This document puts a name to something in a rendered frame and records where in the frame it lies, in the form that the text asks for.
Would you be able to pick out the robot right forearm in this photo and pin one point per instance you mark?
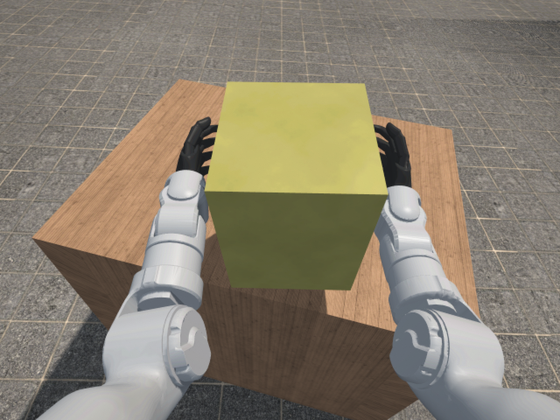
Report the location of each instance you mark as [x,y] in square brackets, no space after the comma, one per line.
[411,266]

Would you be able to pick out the robot left forearm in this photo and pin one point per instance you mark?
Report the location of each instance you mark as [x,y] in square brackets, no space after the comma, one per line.
[170,274]

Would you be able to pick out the left robot upper arm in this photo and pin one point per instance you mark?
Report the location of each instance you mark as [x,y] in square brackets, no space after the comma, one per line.
[150,359]

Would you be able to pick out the carton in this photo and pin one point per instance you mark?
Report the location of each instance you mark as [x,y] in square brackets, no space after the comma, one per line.
[295,185]

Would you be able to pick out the right robot upper arm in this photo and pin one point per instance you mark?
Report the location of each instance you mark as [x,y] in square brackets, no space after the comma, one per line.
[455,367]

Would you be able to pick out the right robot hand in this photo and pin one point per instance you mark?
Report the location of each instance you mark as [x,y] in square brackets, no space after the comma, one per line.
[396,163]

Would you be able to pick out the pedestal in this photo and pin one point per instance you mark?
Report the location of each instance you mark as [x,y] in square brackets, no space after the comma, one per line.
[324,349]

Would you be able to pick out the left robot hand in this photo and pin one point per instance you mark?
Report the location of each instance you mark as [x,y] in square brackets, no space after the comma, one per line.
[191,157]

